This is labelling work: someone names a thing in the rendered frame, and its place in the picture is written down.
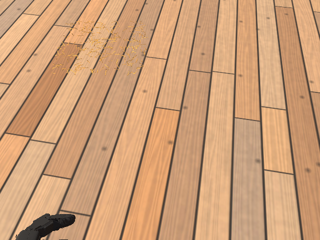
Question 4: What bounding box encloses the left robot hand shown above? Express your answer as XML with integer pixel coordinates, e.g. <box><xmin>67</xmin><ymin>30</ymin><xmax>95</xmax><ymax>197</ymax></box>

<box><xmin>15</xmin><ymin>213</ymin><xmax>76</xmax><ymax>240</ymax></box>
